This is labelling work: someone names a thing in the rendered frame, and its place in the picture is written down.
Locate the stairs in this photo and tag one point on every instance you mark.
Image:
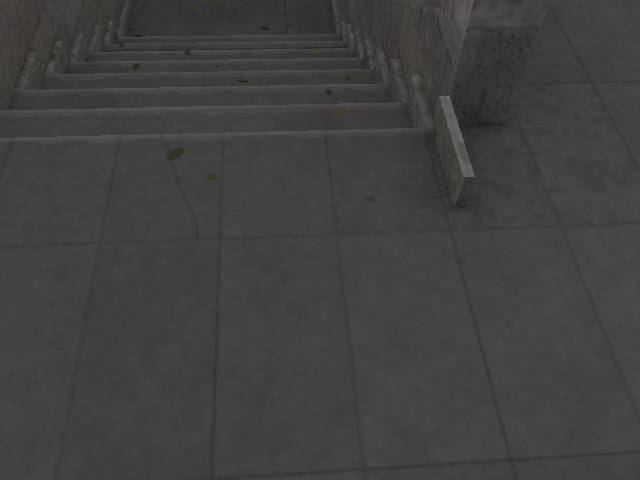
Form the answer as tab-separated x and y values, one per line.
208	84

